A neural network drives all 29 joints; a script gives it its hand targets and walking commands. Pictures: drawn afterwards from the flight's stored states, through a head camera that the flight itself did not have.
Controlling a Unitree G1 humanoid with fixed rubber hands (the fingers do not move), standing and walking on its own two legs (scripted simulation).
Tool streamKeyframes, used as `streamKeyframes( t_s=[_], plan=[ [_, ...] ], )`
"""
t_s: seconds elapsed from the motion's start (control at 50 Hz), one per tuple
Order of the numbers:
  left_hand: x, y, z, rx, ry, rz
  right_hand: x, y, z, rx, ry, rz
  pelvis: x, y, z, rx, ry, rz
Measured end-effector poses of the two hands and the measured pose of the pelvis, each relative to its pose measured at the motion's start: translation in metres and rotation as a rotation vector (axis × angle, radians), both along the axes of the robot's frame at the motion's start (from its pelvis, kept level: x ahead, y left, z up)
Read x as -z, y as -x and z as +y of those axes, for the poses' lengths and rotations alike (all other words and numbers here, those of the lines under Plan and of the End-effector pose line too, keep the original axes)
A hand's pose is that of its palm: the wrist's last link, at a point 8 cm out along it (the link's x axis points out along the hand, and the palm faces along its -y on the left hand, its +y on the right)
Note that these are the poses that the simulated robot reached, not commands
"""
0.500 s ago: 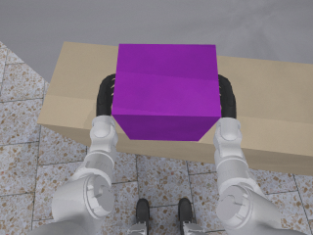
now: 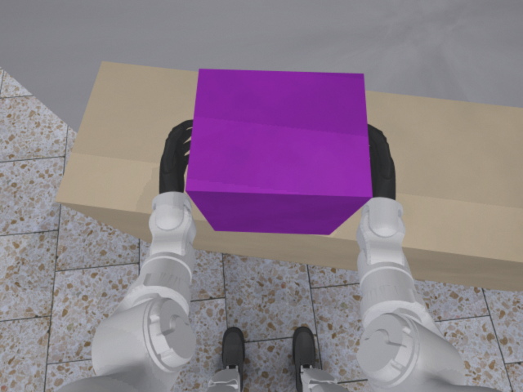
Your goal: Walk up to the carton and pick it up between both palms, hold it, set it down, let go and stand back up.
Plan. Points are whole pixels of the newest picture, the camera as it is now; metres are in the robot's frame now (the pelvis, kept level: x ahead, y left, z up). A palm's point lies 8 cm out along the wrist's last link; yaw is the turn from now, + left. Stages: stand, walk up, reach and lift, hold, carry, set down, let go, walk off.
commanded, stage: set down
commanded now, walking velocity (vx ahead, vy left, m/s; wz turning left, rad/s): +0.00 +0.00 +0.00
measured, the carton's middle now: (275, 166) +0.46 -0.02 -0.08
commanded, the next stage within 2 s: none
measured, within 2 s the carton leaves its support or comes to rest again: neither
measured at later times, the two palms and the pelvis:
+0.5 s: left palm (161, 167) +0.46 +0.16 -0.06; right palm (380, 175) +0.42 -0.18 -0.06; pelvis -0.01 +0.01 -0.01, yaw -5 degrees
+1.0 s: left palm (125, 150) +0.46 +0.19 -0.01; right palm (431, 154) +0.43 -0.23 +0.00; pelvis -0.02 +0.00 -0.01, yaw -5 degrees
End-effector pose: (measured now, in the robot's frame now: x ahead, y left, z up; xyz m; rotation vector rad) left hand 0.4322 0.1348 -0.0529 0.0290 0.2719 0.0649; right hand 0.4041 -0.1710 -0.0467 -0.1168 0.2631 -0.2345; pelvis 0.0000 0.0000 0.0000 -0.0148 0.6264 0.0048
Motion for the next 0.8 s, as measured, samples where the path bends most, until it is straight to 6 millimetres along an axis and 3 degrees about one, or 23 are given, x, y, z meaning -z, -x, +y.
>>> streamKeyframes(
  t_s=[0.28, 0.48, 0.68, 0.8],
  plan=[
    [0.016, -0.014, 0.005, 0.033, 0.022, 0.082, 0.012, -0.016, -0.004, -0.025, -0.103, 0.043, 0.007, 0.001, 0.005, 0.072, -0.012, 0.082],
    [0.008, -0.024, 0.021, 0.038, -0.002, 0.057, 0.013, -0.018, -0.008, -0.035, -0.117, 0.028, 0.012, 0.007, 0.014, 0.091, -0.009, 0.105],
    [0.004, -0.012, 0.042, 0.011, -0.008, 0.075, 0.003, -0.013, -0.04, -0.012, -0.104, 0.039, 0.015, 0.013, 0.014, 0.091, -0.004, 0.092],
    [-0.012, -0.016, 0.053, -0.007, -0.007, 0.024, -0.015, -0.016, -0.06, -0.015, -0.084, 0.006, 0.016, 0.016, 0.01, 0.092, -0.01, 0.092]
  ],
)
